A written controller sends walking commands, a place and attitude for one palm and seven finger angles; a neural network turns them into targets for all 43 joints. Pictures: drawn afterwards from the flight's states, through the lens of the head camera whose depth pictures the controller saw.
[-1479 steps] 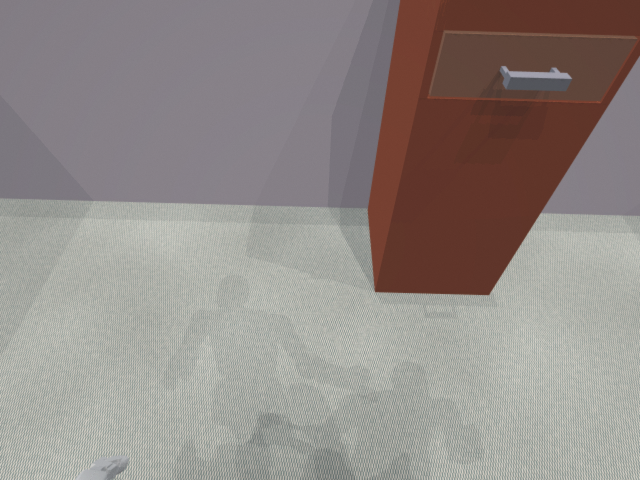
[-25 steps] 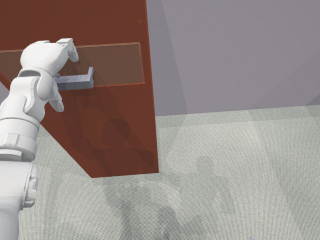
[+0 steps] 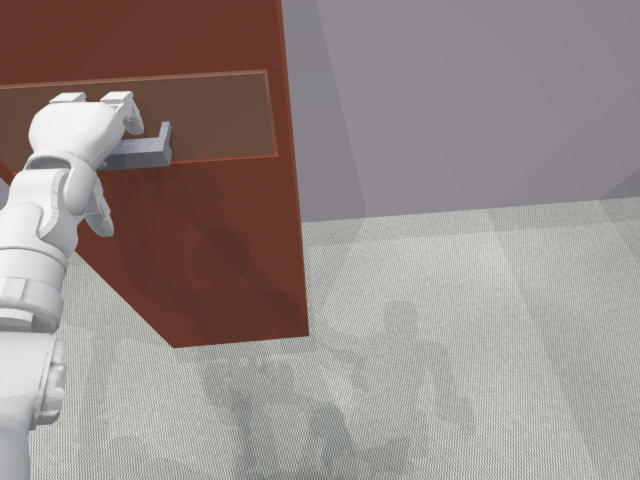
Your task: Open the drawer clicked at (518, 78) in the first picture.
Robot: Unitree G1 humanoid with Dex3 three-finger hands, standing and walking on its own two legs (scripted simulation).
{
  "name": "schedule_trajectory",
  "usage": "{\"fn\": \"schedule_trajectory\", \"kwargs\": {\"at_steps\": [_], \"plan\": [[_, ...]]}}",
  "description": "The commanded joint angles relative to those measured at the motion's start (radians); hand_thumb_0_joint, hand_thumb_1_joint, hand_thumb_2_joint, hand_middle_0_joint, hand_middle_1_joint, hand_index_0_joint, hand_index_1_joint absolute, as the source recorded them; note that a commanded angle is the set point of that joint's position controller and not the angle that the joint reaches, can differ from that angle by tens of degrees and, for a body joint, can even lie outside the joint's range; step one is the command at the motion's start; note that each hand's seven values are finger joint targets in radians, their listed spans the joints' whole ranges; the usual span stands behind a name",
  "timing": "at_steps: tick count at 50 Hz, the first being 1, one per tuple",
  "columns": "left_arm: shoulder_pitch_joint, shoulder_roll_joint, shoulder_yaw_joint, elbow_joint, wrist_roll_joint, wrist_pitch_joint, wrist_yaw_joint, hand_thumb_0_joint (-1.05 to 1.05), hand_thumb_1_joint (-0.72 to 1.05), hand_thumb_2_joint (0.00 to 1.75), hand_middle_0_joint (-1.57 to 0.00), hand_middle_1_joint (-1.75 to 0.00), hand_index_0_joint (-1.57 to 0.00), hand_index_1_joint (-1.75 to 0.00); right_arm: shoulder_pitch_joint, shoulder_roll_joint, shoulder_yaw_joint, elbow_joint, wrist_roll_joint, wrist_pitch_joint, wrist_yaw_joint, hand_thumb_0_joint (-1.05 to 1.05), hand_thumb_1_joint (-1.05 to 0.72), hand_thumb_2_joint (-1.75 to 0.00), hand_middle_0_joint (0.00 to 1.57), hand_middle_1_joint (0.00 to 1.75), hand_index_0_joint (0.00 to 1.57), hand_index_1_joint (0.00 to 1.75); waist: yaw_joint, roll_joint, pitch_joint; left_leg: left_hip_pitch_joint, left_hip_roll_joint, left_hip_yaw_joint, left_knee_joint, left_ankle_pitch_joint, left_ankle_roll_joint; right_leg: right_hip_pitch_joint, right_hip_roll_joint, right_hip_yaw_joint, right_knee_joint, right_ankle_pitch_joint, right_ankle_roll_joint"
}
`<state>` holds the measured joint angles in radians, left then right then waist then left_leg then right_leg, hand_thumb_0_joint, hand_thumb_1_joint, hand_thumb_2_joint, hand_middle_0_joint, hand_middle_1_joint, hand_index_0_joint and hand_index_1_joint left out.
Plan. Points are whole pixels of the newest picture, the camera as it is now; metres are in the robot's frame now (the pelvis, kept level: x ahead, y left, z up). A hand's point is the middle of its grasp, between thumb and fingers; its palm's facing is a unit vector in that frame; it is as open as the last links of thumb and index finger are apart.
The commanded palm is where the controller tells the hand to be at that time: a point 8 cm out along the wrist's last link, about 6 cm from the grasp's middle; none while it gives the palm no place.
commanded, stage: lower the fingers behind the handle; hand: left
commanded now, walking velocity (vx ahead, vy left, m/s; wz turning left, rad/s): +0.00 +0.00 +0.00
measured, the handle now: (122, 143) +0.51 +0.28 +0.11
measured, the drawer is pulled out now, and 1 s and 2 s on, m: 0.00 0.00 0.01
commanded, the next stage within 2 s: close the thumb around the handle in 0.64 s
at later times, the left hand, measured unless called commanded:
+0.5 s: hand (113, 176) +0.46 +0.28 +0.10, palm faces +0.00 +0.02 -1.00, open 13.8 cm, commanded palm +0.44 +0.28 +0.15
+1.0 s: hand (113, 176) +0.46 +0.28 +0.10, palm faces -0.02 +0.01 -1.00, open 11.9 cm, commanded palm +0.44 +0.29 +0.15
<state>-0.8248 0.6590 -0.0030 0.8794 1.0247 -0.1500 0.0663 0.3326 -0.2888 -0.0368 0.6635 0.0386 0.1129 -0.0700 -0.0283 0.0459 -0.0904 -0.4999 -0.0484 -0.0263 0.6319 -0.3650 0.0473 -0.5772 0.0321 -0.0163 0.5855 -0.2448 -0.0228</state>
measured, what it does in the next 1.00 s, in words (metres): stands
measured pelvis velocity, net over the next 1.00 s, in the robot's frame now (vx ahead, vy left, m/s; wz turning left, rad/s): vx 0.01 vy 0.01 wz -0.01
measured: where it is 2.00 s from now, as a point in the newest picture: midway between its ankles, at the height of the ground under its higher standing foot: outside the picture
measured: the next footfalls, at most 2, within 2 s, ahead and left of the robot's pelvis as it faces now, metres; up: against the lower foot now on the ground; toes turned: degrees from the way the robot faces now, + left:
none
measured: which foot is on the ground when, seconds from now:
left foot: down 0.00-1.00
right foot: down 0.00-1.00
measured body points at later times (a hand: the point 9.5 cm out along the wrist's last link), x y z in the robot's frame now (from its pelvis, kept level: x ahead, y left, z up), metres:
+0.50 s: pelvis +0.01 +0.00 +0.00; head +0.08 -0.01 +0.44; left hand +0.46 +0.28 +0.15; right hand +0.09 -0.27 -0.13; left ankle -0.04 +0.09 -0.72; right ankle +0.02 -0.11 -0.72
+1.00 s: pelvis +0.01 +0.01 +0.00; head +0.08 -0.01 +0.44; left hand +0.46 +0.28 +0.15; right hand +0.08 -0.27 -0.13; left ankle -0.04 +0.09 -0.72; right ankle +0.02 -0.11 -0.72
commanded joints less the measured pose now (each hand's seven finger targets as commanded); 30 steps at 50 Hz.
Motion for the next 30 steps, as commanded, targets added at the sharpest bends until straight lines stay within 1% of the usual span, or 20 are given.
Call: {"fn": "schedule_trajectory", "kwargs": {"at_steps": [1, 3, 5, 6, 9, 10, 11, 12, 13, 14, 16, 17, 19, 20, 21, 22, 24, 25, 26, 30], "plan": [[-0.427, 0.239, 0.075, -0.153, -0.012, 0.020, 0.049, 0.00, -0.50, 0.30, -0.30, -1.20, -0.30, -1.20, 0.047, -0.137, -0.045, -0.077, -0.005, -0.027, 0.003, 0.00, -0.90, -0.90, 0.20, 0.30, 0.20, 0.30, -0.030, -0.007, -0.371, 0.110, 0.026, 0.002, -0.051, 0.423, -0.009, 0.256, 0.001, 0.013, -0.027, 0.247, -0.019], [-0.385, 0.281, 0.113, -0.146, -0.007, 0.029, 0.057, 0.00, -0.50, 0.30, -0.30, -1.20, -0.30, -1.20, 0.046, -0.134, -0.043, -0.085, -0.006, -0.023, 0.002, 0.00, -0.90, -0.90, 0.20, 0.30, 0.20, 0.30, -0.006, -0.004, -0.394, 0.097, 0.022, 0.005, -0.049, 0.448, -0.008, 0.292, 0.001, 0.014, -0.013, 0.280, -0.018], [-0.375, 0.253, 0.092, -0.156, -0.001, 0.037, 0.061, 0.00, -0.50, 0.30, -0.30, -1.20, -0.30, -1.20, 0.039, -0.129, -0.042, -0.084, -0.006, -0.019, 0.005, 0.00, -0.90, -0.90, 0.20, 0.30, 0.20, 0.30, -0.010, 0.018, -0.391, 0.113, 0.025, 0.005, -0.045, 0.484, -0.011, 0.280, 0.002, 0.010, -0.008, 0.296, -0.019], [-0.372, 0.212, 0.063, -0.160, -0.004, 0.040, 0.057, 0.00, -0.50, 0.30, -0.30, -1.20, -0.30, -1.20, 0.042, -0.131, -0.045, -0.083, -0.008, -0.018, 0.009, 0.00, -0.90, -0.90, 0.20, 0.30, 0.20, 0.30, -0.018, 0.004, -0.396, 0.123, 0.025, 0.007, -0.039, 0.513, -0.011, 0.279, 0.002, 0.012, -0.012, 0.314, -0.018], [-0.294, 0.228, 0.086, -0.122, -0.006, 0.054, 0.055, 0.00, -0.50, 0.30, -0.30, -1.20, -0.30, -1.20, 0.031, -0.133, -0.041, -0.089, -0.006, -0.012, 0.010, 0.00, -0.90, -0.90, 0.20, 0.30, 0.20, 0.30, -0.005, -0.038, -0.354, 0.088, 0.025, 0.012, -0.046, 0.469, -0.006, 0.288, 0.003, 0.010, -0.015, 0.300, -0.014], [-0.308, 0.231, 0.079, -0.115, -0.002, 0.056, 0.054, 0.00, -0.50, 0.30, -0.30, -1.20, -0.30, -1.20, 0.025, -0.135, -0.037, -0.091, -0.003, -0.009, 0.007, 0.00, -0.90, -0.90, 0.20, 0.30, 0.20, 0.30, -0.014, -0.047, -0.329, 0.066, 0.023, 0.015, -0.051, 0.426, -0.004, 0.282, 0.002, 0.011, -0.020, 0.287, -0.013], [-0.335, 0.241, 0.087, -0.126, 0.001, 0.048, 0.055, 0.00, -0.50, 0.30, -0.30, -1.20, -0.30, -1.20, 0.027, -0.138, -0.038, -0.091, -0.005, -0.008, 0.006, 0.00, -0.90, -0.90, 0.20, 0.30, 0.20, 0.30, -0.017, -0.059, -0.337, 0.062, 0.023, 0.011, -0.054, 0.421, -0.003, 0.288, 0.001, 0.013, -0.021, 0.284, -0.014], [-0.358, 0.220, 0.065, -0.147, 0.002, 0.041, 0.058, 0.00, -0.50, 0.30, -0.30, -1.20, -0.30, -1.20, 0.021, -0.131, -0.037, -0.097, -0.003, -0.011, 0.004, 0.00, -0.90, -0.90, 0.20, 0.30, 0.20, 0.30, -0.021, -0.033, -0.337, 0.068, 0.022, 0.012, -0.053, 0.414, -0.002, 0.277, -0.001, 0.014, -0.018, 0.274, -0.013], [-0.363, 0.250, 0.094, -0.164, 0.005, 0.032, 0.064, 0.00, -0.50, 0.30, -0.30, -1.20, -0.30, -1.20, 0.021, -0.130, -0.039, -0.098, -0.003, -0.013, 0.002, 0.00, -0.90, -0.90, 0.20, 0.30, 0.20, 0.30, -0.014, -0.011, -0.348, 0.080, 0.022, 0.007, -0.051, 0.423, -0.003, 0.277, 0.001, 0.014, -0.013, 0.273, -0.017], [-0.393, 0.269, 0.109, -0.207, 0.007, 0.020, 0.072, 0.00, -0.50, 0.30, -0.30, -1.20, -0.30, -1.20, 0.022, -0.128, -0.041, -0.099, -0.010, -0.017, 0.001, 0.00, -0.90, -0.90, 0.20, 0.30, 0.20, 0.30, -0.008, 0.020, -0.396, 0.109, 0.023, 0.008, -0.044, 0.457, -0.003, 0.286, 0.000, 0.018, -0.006, 0.290, -0.017], [-0.409, 0.347, 0.180, -0.257, 0.008, -0.005, 0.091, 0.00, -0.50, 0.30, -0.30, -1.20, -0.30, -1.20, 0.025, -0.129, -0.045, -0.099, -0.020, -0.019, -0.004, 0.00, -0.90, -0.90, 0.20, 0.30, 0.20, 0.30, -0.001, 0.025, -0.460, 0.122, 0.020, 0.008, -0.030, 0.501, -0.003, 0.325, 0.001, 0.024, 0.004, 0.331, -0.016], [-0.393, 0.357, 0.197, -0.258, 0.009, -0.011, 0.101, 0.00, -0.50, 0.30, -0.30, -1.20, -0.30, -1.20, 0.025, -0.119, -0.046, -0.100, -0.019, -0.020, -0.006, 0.00, -0.90, -0.90, 0.20, 0.30, 0.20, 0.30, 0.006, 0.036, -0.484, 0.122, 0.018, 0.008, -0.024, 0.528, -0.003, 0.339, 0.000, 0.026, 0.014, 0.354, -0.014], [-0.373, 0.295, 0.152, -0.230, 0.015, -0.001, 0.112, 0.00, -0.50, 0.30, -0.30, -1.20, -0.30, -1.20, 0.026, -0.113, -0.044, -0.092, -0.019, -0.025, -0.001, 0.00, -0.90, -0.90, 0.20, 0.30, 0.20, 0.30, -0.004, 0.058, -0.446, 0.131, 0.023, 0.004, -0.020, 0.562, -0.013, 0.293, 0.003, 0.013, 0.016, 0.341, -0.014], [-0.345, 0.288, 0.154, -0.202, 0.016, 0.010, 0.116, 0.00, -0.50, 0.30, -0.30, -1.20, -0.30, -1.20, 0.026, -0.116, -0.047, -0.087, -0.018, -0.027, 0.003, 0.00, -0.90, -0.90, 0.20, 0.30, 0.20, 0.30, 0.000, 0.050, -0.424, 0.131, 0.028, 0.002, -0.020, 0.573, -0.019, 0.273, 0.005, 0.007, 0.016, 0.327, -0.014], [-0.351, 0.276, 0.142, -0.202, 0.016, 0.017, 0.117, 0.00, -0.50, 0.30, -0.30, -1.20, -0.30, -1.20, 0.028, -0.121, -0.048, -0.083, -0.018, -0.025, 0.006, 0.00, -0.90, -0.90, 0.20, 0.30, 0.20, 0.30, -0.008, 0.039, -0.430, 0.144, 0.031, 0.003, -0.017, 0.599, -0.020, 0.270, 0.006, 0.009, 0.011, 0.337, -0.014], [-0.342, 0.267, 0.131, -0.205, 0.012, 0.027, 0.117, 0.00, -0.50, 0.30, -0.30, -1.20, -0.30, -1.20, 0.028, -0.121, -0.049, -0.084, -0.016, -0.026, 0.009, 0.00, -0.90, -0.90, 0.20, 0.30, 0.20, 0.30, -0.005, 0.061, -0.429, 0.156, 0.034, 0.002, -0.017, 0.615, -0.023, 0.260, 0.005, 0.007, 0.012, 0.336, -0.013], [-0.323, 0.235, 0.104, -0.197, 0.005, 0.046, 0.109, 0.00, -0.50, 0.30, -0.30, -1.20, -0.30, -1.20, 0.023, -0.123, -0.049, -0.087, -0.012, -0.024, 0.014, 0.00, -0.90, -0.90, 0.20, 0.30, 0.20, 0.30, -0.007, 0.054, -0.407, 0.157, 0.033, 0.004, -0.019, 0.599, -0.022, 0.252, 0.006, 0.003, 0.004, 0.323, -0.013], [-0.356, 0.233, 0.099, -0.219, -0.001, 0.048, 0.107, 0.00, -0.50, 0.30, -0.30, -1.20, -0.30, -1.20, 0.025, -0.126, -0.049, -0.084, -0.013, -0.023, 0.015, 0.00, -0.90, -0.90, 0.20, 0.30, 0.20, 0.30, -0.015, 0.034, -0.413, 0.160, 0.034, 0.002, -0.022, 0.585, -0.020, 0.257, 0.006, 0.002, 0.002, 0.325, -0.012], [-0.351, 0.267, 0.130, -0.208, -0.001, 0.049, 0.107, 0.00, -0.50, 0.30, -0.30, -1.20, -0.30, -1.20, 0.027, -0.129, -0.050, -0.081, -0.015, -0.021, 0.012, 0.00, -0.90, -0.90, 0.20, 0.30, 0.20, 0.30, -0.013, 0.006, -0.425, 0.148, 0.032, 0.005, -0.022, 0.582, -0.015, 0.285, 0.005, 0.008, -0.001, 0.338, -0.011], [-0.326, 0.285, 0.138, -0.192, -0.001, 0.058, 0.093, 0.00, -0.50, 0.30, -0.30, -1.20, -0.30, -1.20, 0.017, -0.128, -0.045, -0.088, -0.011, -0.018, 0.006, 0.00, -0.90, -0.90, 0.20, 0.30, 0.20, 0.30, 0.001, -0.005, -0.416, 0.117, 0.024, 0.010, -0.041, 0.522, -0.009, 0.323, 0.001, 0.010, -0.004, 0.337, -0.012]]}}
